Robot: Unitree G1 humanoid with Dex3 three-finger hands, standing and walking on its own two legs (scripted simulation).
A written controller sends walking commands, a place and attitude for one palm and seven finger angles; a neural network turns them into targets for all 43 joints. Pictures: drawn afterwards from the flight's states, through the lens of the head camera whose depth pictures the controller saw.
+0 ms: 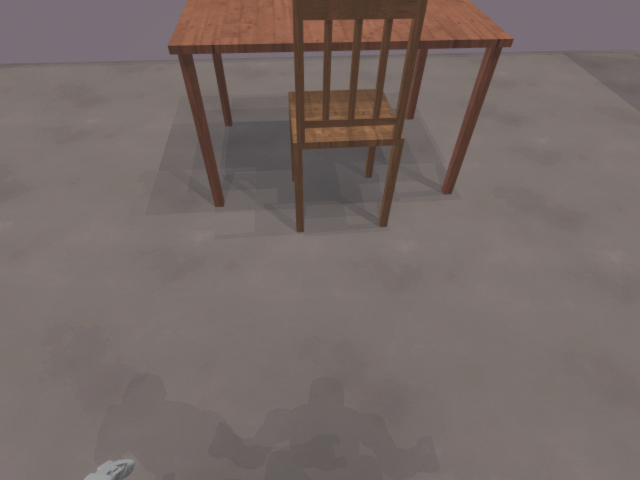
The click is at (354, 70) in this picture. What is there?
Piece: chair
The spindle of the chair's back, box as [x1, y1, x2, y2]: [347, 19, 362, 118]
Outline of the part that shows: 362,19 354,21 347,115 348,118 353,118 354,115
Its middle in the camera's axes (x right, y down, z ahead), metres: +0.11 -0.53 +1.23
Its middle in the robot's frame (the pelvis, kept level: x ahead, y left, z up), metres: +1.28 -0.04 -0.06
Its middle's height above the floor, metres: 0.71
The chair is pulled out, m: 0.00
